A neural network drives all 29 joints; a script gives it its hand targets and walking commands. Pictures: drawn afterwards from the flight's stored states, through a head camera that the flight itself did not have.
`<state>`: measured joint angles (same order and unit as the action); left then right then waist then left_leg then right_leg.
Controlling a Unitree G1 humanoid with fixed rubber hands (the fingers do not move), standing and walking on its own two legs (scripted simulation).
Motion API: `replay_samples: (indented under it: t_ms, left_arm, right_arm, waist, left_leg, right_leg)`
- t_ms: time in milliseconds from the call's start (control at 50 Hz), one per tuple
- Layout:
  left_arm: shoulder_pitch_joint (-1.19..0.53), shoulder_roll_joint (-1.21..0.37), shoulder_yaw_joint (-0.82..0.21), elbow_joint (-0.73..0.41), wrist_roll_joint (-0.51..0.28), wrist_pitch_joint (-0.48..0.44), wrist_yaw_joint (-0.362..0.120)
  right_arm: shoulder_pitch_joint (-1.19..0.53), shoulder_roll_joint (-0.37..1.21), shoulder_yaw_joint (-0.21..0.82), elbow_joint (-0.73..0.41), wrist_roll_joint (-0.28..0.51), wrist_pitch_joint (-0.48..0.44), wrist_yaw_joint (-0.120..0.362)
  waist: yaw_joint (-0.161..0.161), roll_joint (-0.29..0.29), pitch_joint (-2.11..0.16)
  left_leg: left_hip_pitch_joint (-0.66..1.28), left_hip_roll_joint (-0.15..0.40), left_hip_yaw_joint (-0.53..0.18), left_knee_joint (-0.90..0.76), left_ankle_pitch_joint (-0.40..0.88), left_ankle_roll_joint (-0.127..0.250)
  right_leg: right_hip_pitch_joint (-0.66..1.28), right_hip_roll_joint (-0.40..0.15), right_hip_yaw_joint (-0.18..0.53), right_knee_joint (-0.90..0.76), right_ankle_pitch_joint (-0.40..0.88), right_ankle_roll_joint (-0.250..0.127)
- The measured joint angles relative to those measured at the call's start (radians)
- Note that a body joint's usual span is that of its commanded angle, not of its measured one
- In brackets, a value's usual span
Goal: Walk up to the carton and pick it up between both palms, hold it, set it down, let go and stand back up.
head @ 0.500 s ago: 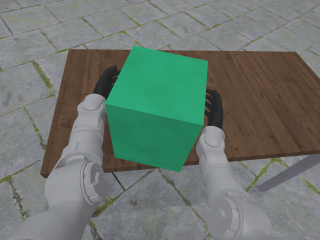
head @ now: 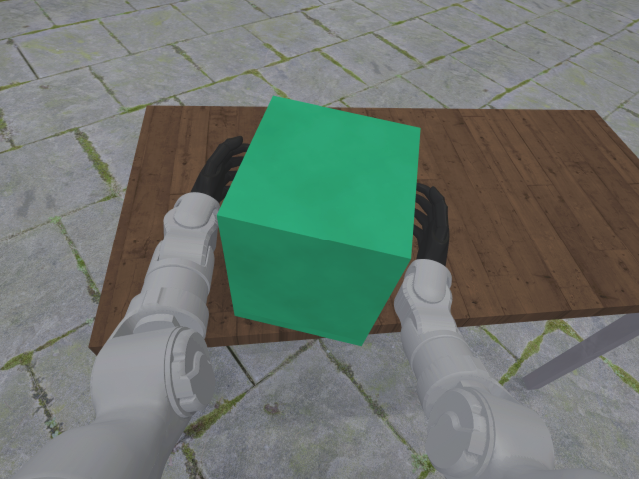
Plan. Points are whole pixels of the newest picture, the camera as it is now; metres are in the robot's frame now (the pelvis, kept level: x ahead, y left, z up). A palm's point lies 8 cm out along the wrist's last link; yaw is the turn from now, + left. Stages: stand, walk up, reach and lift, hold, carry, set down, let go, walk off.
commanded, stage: reach and lift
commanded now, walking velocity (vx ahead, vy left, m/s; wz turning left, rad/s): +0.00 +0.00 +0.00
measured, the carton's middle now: (320, 229) +0.43 +0.01 +0.04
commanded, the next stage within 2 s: none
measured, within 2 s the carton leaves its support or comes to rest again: leaves its support in 0.06 s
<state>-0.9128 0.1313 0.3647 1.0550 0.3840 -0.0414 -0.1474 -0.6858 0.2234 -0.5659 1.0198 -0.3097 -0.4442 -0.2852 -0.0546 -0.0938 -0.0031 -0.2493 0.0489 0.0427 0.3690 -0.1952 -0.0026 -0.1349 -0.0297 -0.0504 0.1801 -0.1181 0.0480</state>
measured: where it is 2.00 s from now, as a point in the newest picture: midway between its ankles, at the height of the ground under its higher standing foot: outside the picture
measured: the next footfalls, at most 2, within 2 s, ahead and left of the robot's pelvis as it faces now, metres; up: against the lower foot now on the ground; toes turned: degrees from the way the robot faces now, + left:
none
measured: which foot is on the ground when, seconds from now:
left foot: down 0.00-1.00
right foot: down 0.00-1.00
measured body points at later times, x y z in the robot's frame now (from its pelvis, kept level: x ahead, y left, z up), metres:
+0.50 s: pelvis -0.01 +0.00 +0.00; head +0.01 +0.05 +0.45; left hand +0.44 +0.14 +0.10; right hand +0.37 -0.15 +0.08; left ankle -0.01 +0.11 -0.75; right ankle -0.02 -0.15 -0.75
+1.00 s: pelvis -0.01 -0.01 +0.00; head -0.03 +0.04 +0.45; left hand +0.42 +0.14 +0.15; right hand +0.38 -0.15 +0.14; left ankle -0.01 +0.11 -0.75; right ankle -0.02 -0.15 -0.75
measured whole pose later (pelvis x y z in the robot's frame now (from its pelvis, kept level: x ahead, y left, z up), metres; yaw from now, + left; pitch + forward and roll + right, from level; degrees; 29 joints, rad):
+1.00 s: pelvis -0.01 -0.01 +0.00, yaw +1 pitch -4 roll -2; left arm -0.81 0.08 0.26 0.70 0.28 0.31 -0.05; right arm -0.68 0.07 -0.20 0.81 0.04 -0.07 -0.26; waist -0.08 -0.10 0.03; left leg -0.09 0.05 0.03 0.37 -0.20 -0.01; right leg 0.02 -0.03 -0.07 0.22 -0.15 0.04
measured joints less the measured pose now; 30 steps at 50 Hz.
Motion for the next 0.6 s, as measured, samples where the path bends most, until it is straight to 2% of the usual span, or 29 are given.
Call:
replay_samples:
  t_ms: [80,220,380,520,600]
  left_arm:
    - [-0.004,-0.001,-0.025,0.011,-0.029,-0.022,0.019]
    - [-0.021,-0.006,-0.014,0.051,-0.032,-0.058,0.041]
    - [-0.037,-0.002,-0.034,0.078,-0.062,-0.02,0.056]
    - [-0.018,-0.01,-0.073,0.046,-0.104,0.012,0.082]
    - [0.012,-0.014,-0.094,-0.015,-0.128,0.039,0.099]
  right_arm:
    - [-0.005,-0.022,0.018,0.031,0.015,-0.031,-0.007]
    - [-0.021,-0.051,0.042,0.069,0.028,-0.05,-0.017]
    - [-0.011,-0.052,0.061,0.039,0.048,0.022,-0.01]
    - [0.005,-0.073,0.132,-0.014,0.127,0.09,0.008]
    - [0.001,-0.097,0.198,-0.053,0.195,0.134,0.021]
  waist:
    - [0.008,0.007,-0.009]
    - [0.019,0.013,-0.012]
    - [0.009,0.004,-0.03]
    - [0.005,-0.001,-0.068]
    - [0.009,0.004,-0.084]
  left_leg:
    - [-0.013,0.004,-0.002,-0.008,0.013,-0.004]
    - [-0.023,0.008,0.001,-0.031,0.04,-0.007]
    - [-0.033,0.006,0.009,-0.047,0.058,-0.006]
    - [-0.032,0.004,0.022,-0.04,0.046,-0.002]
    - [-0.008,0.003,0.03,-0.036,0.033,0.0]
  right_leg:
    - [-0.011,0.004,-0.005,-0.011,0.013,-0.005]
    - [-0.028,0.008,-0.005,-0.017,0.032,-0.011]
    - [-0.052,0.004,-0.001,-0.008,0.037,-0.012]
    - [-0.056,0.001,0.009,0.001,0.028,-0.008]
    - [-0.037,-0.001,0.017,0.007,0.017,-0.004]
